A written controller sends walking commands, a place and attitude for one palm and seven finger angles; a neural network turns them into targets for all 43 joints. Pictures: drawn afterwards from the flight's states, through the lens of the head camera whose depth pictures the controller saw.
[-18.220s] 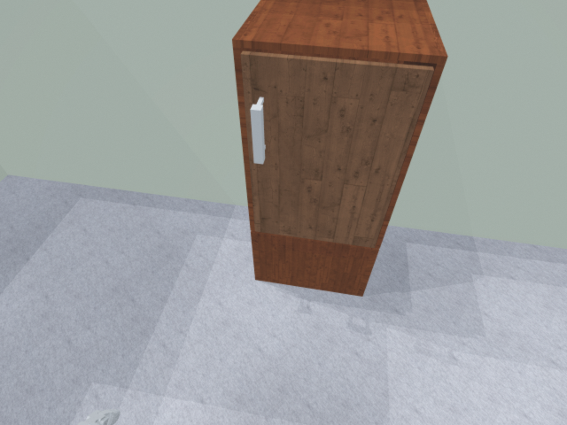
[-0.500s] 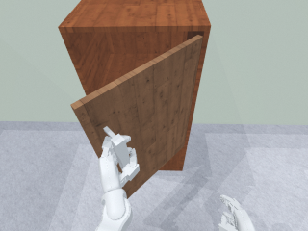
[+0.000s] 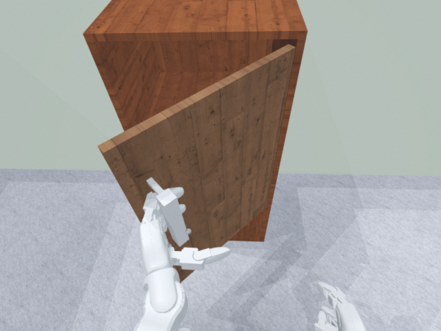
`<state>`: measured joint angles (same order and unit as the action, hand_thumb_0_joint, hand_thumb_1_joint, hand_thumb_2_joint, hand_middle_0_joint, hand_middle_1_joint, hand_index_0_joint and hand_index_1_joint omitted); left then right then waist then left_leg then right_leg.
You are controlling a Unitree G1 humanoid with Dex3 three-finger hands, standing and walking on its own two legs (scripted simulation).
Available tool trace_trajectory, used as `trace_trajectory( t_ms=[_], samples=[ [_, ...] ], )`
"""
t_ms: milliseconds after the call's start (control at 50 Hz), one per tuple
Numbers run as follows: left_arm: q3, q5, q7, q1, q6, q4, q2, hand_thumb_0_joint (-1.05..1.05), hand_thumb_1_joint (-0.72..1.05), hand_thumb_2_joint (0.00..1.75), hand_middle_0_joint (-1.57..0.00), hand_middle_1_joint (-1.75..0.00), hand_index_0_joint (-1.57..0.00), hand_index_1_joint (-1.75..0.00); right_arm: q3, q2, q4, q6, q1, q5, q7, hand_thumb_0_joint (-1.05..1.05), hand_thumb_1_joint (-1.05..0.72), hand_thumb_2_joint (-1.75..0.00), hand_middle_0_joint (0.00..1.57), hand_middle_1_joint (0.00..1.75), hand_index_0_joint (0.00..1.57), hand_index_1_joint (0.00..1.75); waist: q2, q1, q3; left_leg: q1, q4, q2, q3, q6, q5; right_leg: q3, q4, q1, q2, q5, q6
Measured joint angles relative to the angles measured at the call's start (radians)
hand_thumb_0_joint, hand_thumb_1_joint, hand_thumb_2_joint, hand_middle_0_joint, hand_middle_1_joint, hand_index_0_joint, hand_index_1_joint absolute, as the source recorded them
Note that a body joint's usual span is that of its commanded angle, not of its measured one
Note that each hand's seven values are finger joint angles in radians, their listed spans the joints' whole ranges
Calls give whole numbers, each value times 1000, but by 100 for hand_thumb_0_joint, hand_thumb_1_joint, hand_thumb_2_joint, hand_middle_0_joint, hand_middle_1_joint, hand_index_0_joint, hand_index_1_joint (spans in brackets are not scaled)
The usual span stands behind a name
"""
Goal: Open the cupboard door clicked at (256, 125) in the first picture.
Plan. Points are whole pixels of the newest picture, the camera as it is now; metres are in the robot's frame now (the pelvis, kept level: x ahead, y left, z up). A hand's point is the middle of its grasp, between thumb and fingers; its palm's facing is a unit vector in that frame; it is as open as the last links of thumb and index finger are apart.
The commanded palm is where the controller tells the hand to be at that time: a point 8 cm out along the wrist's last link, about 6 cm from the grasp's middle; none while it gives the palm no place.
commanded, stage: open thumb and fingers to let go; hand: left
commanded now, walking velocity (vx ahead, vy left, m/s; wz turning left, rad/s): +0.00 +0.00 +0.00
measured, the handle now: (167, 212) +0.32 +0.11 +0.05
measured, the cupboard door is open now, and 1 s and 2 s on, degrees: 45 46 46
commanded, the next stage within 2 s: slide the hand sideways off the handle in 0.24 s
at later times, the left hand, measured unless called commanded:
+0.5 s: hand (182, 248) +0.25 +0.08 +0.05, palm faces -0.11 -0.99 -0.07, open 15.7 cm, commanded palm +0.24 +0.12 +0.05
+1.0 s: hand (166, 268) +0.22 +0.10 +0.06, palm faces -0.08 -1.00 +0.02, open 16.2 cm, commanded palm +0.19 +0.16 +0.05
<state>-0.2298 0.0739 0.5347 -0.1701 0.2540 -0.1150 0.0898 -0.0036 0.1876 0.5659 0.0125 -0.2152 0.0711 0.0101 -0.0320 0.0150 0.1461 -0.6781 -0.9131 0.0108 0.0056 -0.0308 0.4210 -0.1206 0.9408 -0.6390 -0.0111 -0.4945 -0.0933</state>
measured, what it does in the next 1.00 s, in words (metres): stands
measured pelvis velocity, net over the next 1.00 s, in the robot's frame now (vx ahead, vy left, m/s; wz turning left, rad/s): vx -0.01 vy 0.05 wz -0.03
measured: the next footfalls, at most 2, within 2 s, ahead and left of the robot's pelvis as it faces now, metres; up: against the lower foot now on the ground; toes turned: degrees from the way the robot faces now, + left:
none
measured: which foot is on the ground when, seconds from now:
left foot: down 0.00-1.00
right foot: down 0.00-1.00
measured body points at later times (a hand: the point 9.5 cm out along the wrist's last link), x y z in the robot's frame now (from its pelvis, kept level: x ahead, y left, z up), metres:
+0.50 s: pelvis -0.01 +0.03 -0.01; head +0.02 +0.01 +0.44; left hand +0.25 +0.13 +0.06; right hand +0.16 -0.20 -0.10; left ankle +0.02 +0.14 -0.69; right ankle -0.01 -0.05 -0.69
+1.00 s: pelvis -0.01 +0.05 -0.01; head +0.02 +0.03 +0.44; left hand +0.22 +0.15 +0.06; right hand +0.16 -0.17 -0.09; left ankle +0.02 +0.14 -0.69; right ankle -0.01 -0.05 -0.69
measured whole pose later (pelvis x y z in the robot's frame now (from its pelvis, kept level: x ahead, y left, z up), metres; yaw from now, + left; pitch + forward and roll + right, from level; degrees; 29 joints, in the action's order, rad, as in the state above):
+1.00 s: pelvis -0.01 +0.05 -0.01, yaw -2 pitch +10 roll -1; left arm -0.28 0.00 0.14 -0.38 0.28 0.13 -0.04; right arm -0.04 0.20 0.41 0.02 -0.26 0.01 0.02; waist -0.05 0.01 0.12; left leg -0.74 -1.03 0.00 -0.04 0.04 0.47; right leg -0.08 1.01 -0.69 0.00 -0.50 -0.03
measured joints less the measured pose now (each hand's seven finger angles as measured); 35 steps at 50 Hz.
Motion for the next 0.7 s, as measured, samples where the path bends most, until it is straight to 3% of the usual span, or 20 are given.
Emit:
trace_trajectory(
  t_ms=[180, 360, 400, 460, 500, 540, 580, 620, 700],
  samples=[
    [-16, 2, 16, 30, -14, -12, -2, -1, -48, 31, -28, -83, -30, -82, -5, -4, -8, 4, 7, 1, 2, 1, -90, -90, 20, 30, 20, 30, -1, 0, 3, -15, -23, -1, -5, 12, 10, 5, 12, -11, 2, -1, 10],
    [-28, 2, -1, 34, -33, -13, -5, -1, -50, 30, -38, -61, -40, -64, -14, -10, -17, -2, 9, -1, 8, 1, -90, -90, 20, 30, 20, 30, 1, -2, 6, -12, -32, -1, -9, 22, 13, 10, 9, -4, 2, 5, 20],
    [-21, 10, -71, 22, -21, 2, -23, -1, -50, 30, -38, -57, -37, -59, -20, -5, -25, -1, 8, -7, 14, 1, -90, -90, 20, 30, 20, 30, 5, 2, 1, -19, -37, -5, -11, 26, 12, 10, 17, -11, 7, 4, 23],
    [-17, -12, -281, 9, 30, 20, -103, -1, -50, 30, -32, -49, -28, -51, -19, 10, -46, 2, -5, -20, 10, 1, -90, -90, 20, 30, 21, 30, 3, -3, -10, -34, -53, -11, -12, 33, 14, 11, 35, -25, 13, 1, 27],
    [-21, -51, -402, 4, 55, 31, -151, -1, -50, 30, -28, -45, -23, -46, -18, 22, -56, 5, -12, -33, 4, 1, -90, -90, 20, 30, 21, 30, -7, -5, -20, -38, -64, -11, -13, 38, 17, 12, 40, -28, 13, 1, 32],
    [-26, -105, -472, -5, 61, 44, -165, -1, -50, 30, -25, -40, -20, -41, -16, 32, -65, 9, -17, -47, -4, 1, -90, -90, 20, 30, 21, 30, -18, -6, -32, -35, -69, -9, -17, 43, 18, 16, 39, -23, 12, 5, 37],
    [-24, -149, -487, -20, 54, 56, -145, -1, -50, 30, -22, -37, -18, -38, -15, 37, -71, 15, -24, -57, -9, 1, -90, -90, 20, 30, 20, 30, -23, -5, -39, -30, -67, -8, -24, 48, 18, 23, 34, -20, 12, 10, 43],
    [-22, -161, -467, -37, 44, 70, -114, -1, -50, 30, -20, -35, -17, -36, -15, 37, -79, 20, -33, -61, -8, 1, -90, -90, 20, 30, 20, 30, -19, -5, -38, -29, -63, -10, -32, 53, 16, 31, 32, -22, 13, 14, 47],
    [-44, -102, -396, -81, 42, 112, -77, -1, -50, 30, -17, -32, -18, -34, -16, 29, -106, 22, -50, -55, 9, 1, -90, -90, 20, 30, 20, 30, -8, 0, -27, -43, -73, -13, -43, 60, 21, 42, 47, -40, 17, 10, 53]
  ],
)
